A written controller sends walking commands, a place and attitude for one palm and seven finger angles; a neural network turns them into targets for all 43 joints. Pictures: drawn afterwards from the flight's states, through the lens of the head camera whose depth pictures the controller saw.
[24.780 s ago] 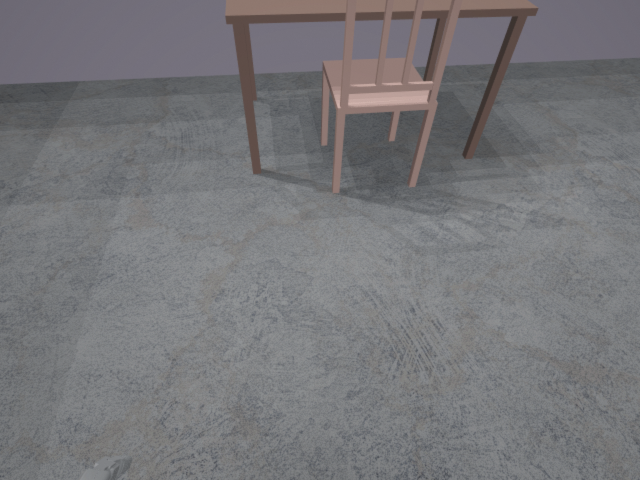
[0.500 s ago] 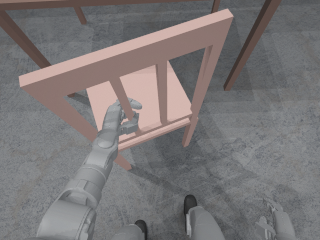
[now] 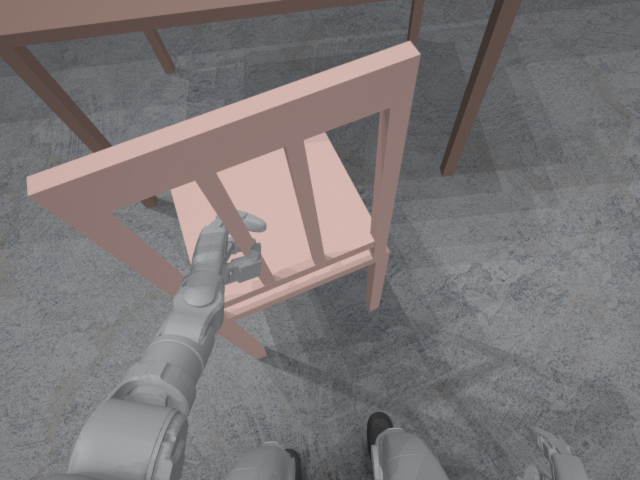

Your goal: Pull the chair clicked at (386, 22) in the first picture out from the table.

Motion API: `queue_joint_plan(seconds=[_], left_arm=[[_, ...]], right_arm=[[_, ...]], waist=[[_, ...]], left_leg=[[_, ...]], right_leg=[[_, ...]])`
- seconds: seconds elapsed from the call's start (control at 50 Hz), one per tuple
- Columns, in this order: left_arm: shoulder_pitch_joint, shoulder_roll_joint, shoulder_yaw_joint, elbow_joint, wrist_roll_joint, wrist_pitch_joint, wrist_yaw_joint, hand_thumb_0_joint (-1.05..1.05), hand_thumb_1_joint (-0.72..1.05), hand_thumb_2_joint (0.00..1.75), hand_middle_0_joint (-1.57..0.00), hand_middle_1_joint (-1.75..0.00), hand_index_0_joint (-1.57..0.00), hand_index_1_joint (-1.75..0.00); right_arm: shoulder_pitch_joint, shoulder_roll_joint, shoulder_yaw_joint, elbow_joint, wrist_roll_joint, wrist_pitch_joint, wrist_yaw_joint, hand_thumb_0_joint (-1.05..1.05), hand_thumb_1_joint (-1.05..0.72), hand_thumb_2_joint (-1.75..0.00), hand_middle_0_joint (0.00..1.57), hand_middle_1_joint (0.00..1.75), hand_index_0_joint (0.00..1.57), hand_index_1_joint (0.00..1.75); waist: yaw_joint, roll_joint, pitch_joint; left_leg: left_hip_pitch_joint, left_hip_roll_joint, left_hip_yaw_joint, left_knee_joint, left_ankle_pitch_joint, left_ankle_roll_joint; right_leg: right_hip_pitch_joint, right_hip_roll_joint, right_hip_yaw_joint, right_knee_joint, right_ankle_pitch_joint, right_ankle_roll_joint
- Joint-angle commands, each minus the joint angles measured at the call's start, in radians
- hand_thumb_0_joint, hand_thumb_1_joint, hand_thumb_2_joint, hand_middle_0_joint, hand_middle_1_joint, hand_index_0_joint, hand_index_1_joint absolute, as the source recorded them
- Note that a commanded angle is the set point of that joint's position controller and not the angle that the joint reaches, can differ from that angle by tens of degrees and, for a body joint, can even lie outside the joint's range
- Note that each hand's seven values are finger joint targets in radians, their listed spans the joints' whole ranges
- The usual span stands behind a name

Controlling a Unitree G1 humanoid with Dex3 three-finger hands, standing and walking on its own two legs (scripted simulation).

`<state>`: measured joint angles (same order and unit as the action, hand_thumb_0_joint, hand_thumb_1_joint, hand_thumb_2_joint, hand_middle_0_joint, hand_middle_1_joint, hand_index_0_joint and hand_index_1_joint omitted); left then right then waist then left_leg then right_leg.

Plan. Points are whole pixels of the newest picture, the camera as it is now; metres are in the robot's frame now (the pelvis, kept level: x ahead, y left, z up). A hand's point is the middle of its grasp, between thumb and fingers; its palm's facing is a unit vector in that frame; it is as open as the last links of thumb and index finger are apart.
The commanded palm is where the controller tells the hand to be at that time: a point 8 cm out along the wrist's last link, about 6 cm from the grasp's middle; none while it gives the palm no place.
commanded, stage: step backward, pulling the chair out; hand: left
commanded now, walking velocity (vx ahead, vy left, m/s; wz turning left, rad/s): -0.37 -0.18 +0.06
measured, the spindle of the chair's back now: (244, 240) +0.43 +0.10 -0.07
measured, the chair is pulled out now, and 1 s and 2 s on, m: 0.36 0.48 0.57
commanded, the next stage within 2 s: stop walking, hand still on the chair in 1.58 s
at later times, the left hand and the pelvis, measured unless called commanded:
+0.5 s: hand (249, 312) +0.32 +0.09 -0.05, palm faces -0.08 -0.96 -0.26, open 5.7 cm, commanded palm +0.30 +0.15 -0.05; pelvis -0.07 -0.01 -0.01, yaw +2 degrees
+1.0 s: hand (245, 351) +0.27 +0.09 -0.05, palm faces -0.09 -0.97 -0.24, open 5.6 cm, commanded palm +0.24 +0.15 -0.05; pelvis -0.13 +0.00 +0.01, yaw +1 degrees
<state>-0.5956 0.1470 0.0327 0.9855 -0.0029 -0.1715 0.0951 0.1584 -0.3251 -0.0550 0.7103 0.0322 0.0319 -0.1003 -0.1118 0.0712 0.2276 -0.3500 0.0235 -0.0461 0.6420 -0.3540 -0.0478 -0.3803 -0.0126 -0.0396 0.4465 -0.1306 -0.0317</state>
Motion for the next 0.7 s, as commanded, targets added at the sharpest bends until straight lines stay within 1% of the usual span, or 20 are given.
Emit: queue_joint_plan(seconds=[0.0,0.06,0.1,0.14,0.18,0.22,0.24,0.26,0.28,0.3,0.34,0.38,0.42,0.48,0.54,0.58,0.6,0.62,0.64,0.68], left_arm=[[-0.072,0.155,0.004,-0.285,-0.028,-0.063,-0.006,0.0,0.9,0.9,-0.5,-1.45,-0.5,-1.45],[-0.086,0.1,-0.037,-0.382,-0.005,-0.084,-0.02,0.0,0.9,0.9,-0.5,-1.45,-0.5,-1.45],[-0.077,0.099,-0.041,-0.429,0.009,-0.085,-0.028,0.0,0.9,0.9,-0.5,-1.45,-0.5,-1.45],[-0.082,0.095,-0.044,-0.423,0.018,-0.085,-0.035,0.0,0.9,0.9,-0.5,-1.45,-0.5,-1.45],[-0.109,0.115,-0.028,-0.398,0.024,-0.087,-0.033,0.0,0.9,0.9,-0.5,-1.45,-0.5,-1.45],[-0.138,0.135,-0.017,-0.366,0.022,-0.086,-0.029,0.0,0.9,0.9,-0.5,-1.45,-0.5,-1.45],[-0.18,0.141,-0.024,-0.347,0.02,-0.092,-0.027,0.0,0.9,0.9,-0.5,-1.45,-0.5,-1.45],[-0.202,0.166,-0.02,-0.327,0.015,-0.099,-0.025,0.0,0.9,0.9,-0.5,-1.45,-0.5,-1.45],[-0.198,0.196,0.007,-0.283,0.006,-0.101,-0.02,0.0,0.9,0.9,-0.5,-1.45,-0.5,-1.45],[-0.162,0.233,0.042,-0.208,0.006,-0.085,-0.011,0.0,0.9,0.9,-0.5,-1.45,-0.5,-1.45],[-0.166,0.178,0.024,-0.139,0.02,-0.078,-0.008,0.0,0.9,0.9,-0.5,-1.45,-0.5,-1.45],[-0.182,0.16,0.018,-0.123,0.02,-0.076,-0.005,0.0,0.9,0.9,-0.5,-1.45,-0.5,-1.45],[-0.159,0.182,0.037,-0.12,0.009,-0.071,0.007,0.0,0.9,0.9,-0.5,-1.45,-0.5,-1.45],[-0.149,0.129,-0.004,-0.149,-0.005,-0.063,0.005,0.0,0.9,0.9,-0.5,-1.45,-0.5,-1.45],[-0.138,0.108,-0.037,-0.202,-0.019,-0.066,0.001,0.0,0.9,0.9,-0.5,-1.45,-0.5,-1.45],[-0.167,0.092,-0.044,-0.28,-0.015,-0.082,-0.008,0.0,0.9,0.9,-0.5,-1.45,-0.5,-1.45],[-0.179,0.09,-0.046,-0.307,-0.015,-0.089,-0.011,0.0,0.9,0.9,-0.5,-1.45,-0.5,-1.45],[-0.218,0.094,-0.041,-0.344,-0.009,-0.089,-0.021,0.0,0.9,0.9,-0.5,-1.45,-0.5,-1.45],[-0.217,0.082,-0.032,-0.338,0.002,-0.081,-0.021,0.0,0.9,0.9,-0.5,-1.45,-0.5,-1.45],[-0.212,0.051,-0.038,-0.295,0.001,-0.069,-0.022,0.0,0.9,0.9,-0.5,-1.45,-0.5,-1.45]], right_arm=[[0.073,-0.065,-0.019,-0.125,0.007,-0.012,-0.015,0.0,-0.9,-0.9,0.2,0.3,0.2,0.3],[0.103,-0.085,-0.041,-0.149,-0.001,0.004,0.011,0.0,-0.9,-0.9,0.2,0.3,0.2,0.3],[0.085,-0.061,-0.039,-0.154,-0.025,0.004,0.022,0.0,-0.9,-0.9,0.2,0.3,0.2,0.3],[0.098,-0.046,-0.038,-0.151,-0.036,0.002,0.041,0.0,-0.9,-0.9,0.2,0.3,0.2,0.3],[0.1,-0.043,-0.038,-0.148,-0.037,-0.001,0.046,0.0,-0.9,-0.9,0.2,0.3,0.2,0.3],[0.12,-0.041,-0.042,-0.139,-0.025,0.001,0.036,0.0,-0.9,-0.9,0.2,0.3,0.2,0.3],[0.129,-0.034,-0.042,-0.135,-0.016,-0.001,0.029,0.0,-0.9,-0.9,0.2,0.3,0.2,0.3],[0.121,-0.021,-0.039,-0.132,-0.008,-0.004,0.019,0.0,-0.9,-0.9,0.2,0.3,0.2,0.3],[0.109,-0.022,-0.04,-0.12,0.007,-0.01,0.011,0.0,-0.9,-0.9,0.2,0.3,0.2,0.3],[0.104,-0.037,-0.039,-0.101,0.013,-0.02,0.009,0.0,-0.9,-0.9,0.2,0.3,0.2,0.3],[0.104,-0.01,-0.021,-0.069,0.002,-0.035,0.011,0.0,-0.9,-0.9,0.2,0.3,0.2,0.3],[0.092,0.001,-0.002,-0.058,0.004,-0.045,0.009,0.0,-0.9,-0.9,0.2,0.3,0.2,0.3],[0.098,-0.016,0.001,-0.058,0.007,-0.047,0.004,0.0,-0.9,-0.9,0.2,0.3,0.2,0.3],[0.125,-0.028,0.003,-0.067,0.012,-0.051,-0.004,0.0,-0.9,-0.9,0.2,0.3,0.2,0.3],[0.146,-0.04,0.004,-0.084,0.011,-0.04,-0.01,0.0,-0.9,-0.9,0.2,0.3,0.2,0.3],[0.128,-0.084,-0.021,-0.127,-0.002,-0.025,-0.008,0.0,-0.9,-0.9,0.2,0.3,0.2,0.3],[0.117,-0.073,-0.026,-0.141,-0.014,-0.02,-0.003,0.0,-0.9,-0.9,0.2,0.3,0.2,0.3],[0.086,-0.03,-0.011,-0.141,-0.048,-0.023,0.009,0.0,-0.9,-0.9,0.2,0.3,0.2,0.3],[0.096,-0.022,-0.011,-0.129,-0.051,-0.022,0.023,0.0,-0.9,-0.9,0.2,0.3,0.2,0.3],[0.141,-0.034,-0.026,-0.112,-0.031,-0.017,0.048,0.0,-0.9,-0.9,0.2,0.3,0.2,0.3]], waist=[[0.066,-0.191,-0.591],[0.047,-0.021,-0.581],[0.05,0.149,-0.599],[0.055,0.205,-0.569],[0.058,0.184,-0.527],[0.049,0.068,-0.528],[0.039,-0.015,-0.53],[0.04,-0.121,-0.52],[0.061,-0.248,-0.52],[0.09,-0.28,-0.5],[0.1,-0.241,-0.525],[0.09,-0.197,-0.555],[0.095,-0.176,-0.581],[0.085,-0.23,-0.596],[0.053,-0.16,-0.598],[0.055,0.082,-0.551],[0.048,0.187,-0.528],[0.055,0.284,-0.478],[0.066,0.224,-0.44],[0.079,0.079,-0.481]], left_leg=[[0.164,0.093,-0.021,-0.172,0.34,0.031],[0.273,0.179,-0.075,-0.239,0.694,0.082],[0.344,0.215,-0.107,-0.215,0.882,0.099],[0.378,0.249,-0.111,-0.209,0.939,0.115],[0.335,0.251,-0.084,-0.189,0.866,0.108],[0.283,0.204,-0.032,-0.146,0.727,0.074],[0.228,0.153,0.016,-0.126,0.571,0.043],[0.149,0.086,0.071,-0.07,0.264,0.012],[0.094,0.02,0.081,0.06,-0.075,0.006],[0.055,-0.011,0.042,0.207,-0.177,0.015],[0.007,0.004,-0.037,0.31,-0.206,0.021],[-0.004,0.008,-0.039,0.267,-0.163,0.006],[0.025,-0.005,-0.01,0.148,-0.153,0.009],[0.066,-0.002,0.028,-0.015,-0.107,0.015],[0.181,0.058,0.058,-0.313,0.108,0.035],[0.208,0.219,-0.111,-0.348,0.39,0.115],[0.23,0.288,-0.152,-0.331,0.554,0.16],[0.253,0.331,-0.199,-0.328,0.754,0.185],[0.323,0.334,-0.175,-0.264,0.935,0.19],[0.528,0.285,-0.074,-0.035,1.208,0.111]], right_leg=[[0.391,-0.189,0.064,0.038,0.542,-0.024],[0.282,-0.026,0.017,0.065,0.256,0.064],[0.221,-0.008,0.018,0.117,0.161,0.045],[0.156,0.003,0.031,0.108,-0.069,0.029],[0.172,-0.005,0.042,0.061,-0.055,0.018],[0.264,-0.024,0.052,-0.01,0.211,0.023],[0.321,-0.065,0.069,-0.042,0.378,0.016],[0.339,-0.15,0.122,-0.071,0.425,-0.009],[0.302,-0.229,0.184,-0.153,0.361,-0.024],[0.256,-0.273,0.225,-0.198,0.308,-0.032],[0.272,-0.302,0.223,-0.17,0.28,-0.061],[0.32,-0.293,0.184,-0.123,0.322,-0.106],[0.342,-0.288,0.172,-0.112,0.335,-0.101],[0.352,-0.285,0.174,-0.119,0.301,-0.085],[0.326,-0.209,0.103,-0.053,0.198,-0.011],[0.207,-0.039,0.031,0.122,0.118,0.076],[0.131,0.006,0.022,0.259,-0.009,0.073],[0.023,0.001,0.062,0.392,-0.252,0.043],[-0.036,0.015,0.087,0.42,-0.299,0.026],[0.001,-0.003,0.058,0.086,-0.175,-0.008]])
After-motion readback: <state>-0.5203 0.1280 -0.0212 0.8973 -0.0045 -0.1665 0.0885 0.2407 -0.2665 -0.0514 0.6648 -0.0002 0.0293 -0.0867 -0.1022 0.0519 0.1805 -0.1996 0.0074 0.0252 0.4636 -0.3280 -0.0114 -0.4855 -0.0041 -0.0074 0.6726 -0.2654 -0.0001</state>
